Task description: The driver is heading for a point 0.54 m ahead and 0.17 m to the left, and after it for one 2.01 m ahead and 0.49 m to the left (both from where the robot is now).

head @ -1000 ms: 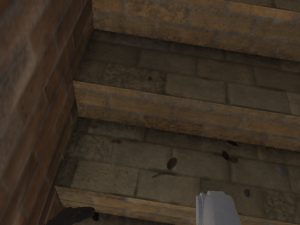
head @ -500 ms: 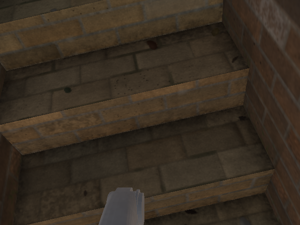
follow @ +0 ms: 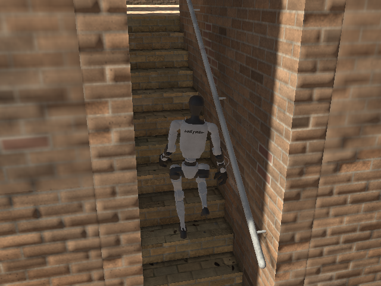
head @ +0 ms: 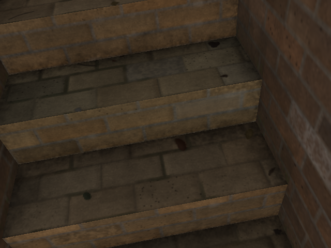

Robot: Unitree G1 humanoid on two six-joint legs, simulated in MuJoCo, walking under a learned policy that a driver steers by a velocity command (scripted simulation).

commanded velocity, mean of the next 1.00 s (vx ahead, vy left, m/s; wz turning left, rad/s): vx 0.42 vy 0.12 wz -0.01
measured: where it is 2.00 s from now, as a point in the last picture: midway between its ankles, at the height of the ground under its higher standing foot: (135, 88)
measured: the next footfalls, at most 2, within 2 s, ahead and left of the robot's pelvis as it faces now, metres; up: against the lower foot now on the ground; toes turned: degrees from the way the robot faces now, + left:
right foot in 0.16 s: +0.15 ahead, -0.09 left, +0.00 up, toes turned +1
left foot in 0.64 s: +0.23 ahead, +0.32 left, +0.19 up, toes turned -3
